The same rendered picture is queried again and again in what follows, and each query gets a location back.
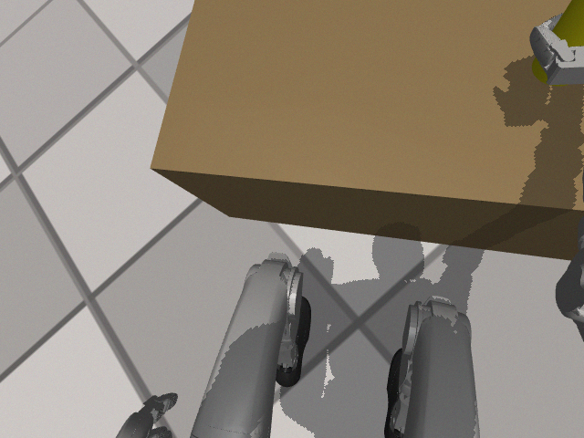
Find right robot hand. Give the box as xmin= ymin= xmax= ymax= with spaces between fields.
xmin=529 ymin=13 xmax=584 ymax=85

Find right robot arm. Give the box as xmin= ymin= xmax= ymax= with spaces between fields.
xmin=556 ymin=168 xmax=584 ymax=341

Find can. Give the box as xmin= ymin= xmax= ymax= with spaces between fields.
xmin=532 ymin=0 xmax=584 ymax=87

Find left robot hand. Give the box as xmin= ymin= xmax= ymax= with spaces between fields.
xmin=116 ymin=392 xmax=178 ymax=438

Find right robot foot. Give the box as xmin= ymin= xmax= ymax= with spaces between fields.
xmin=384 ymin=348 xmax=404 ymax=438

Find left robot foot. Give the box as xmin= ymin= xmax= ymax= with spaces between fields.
xmin=276 ymin=297 xmax=311 ymax=387

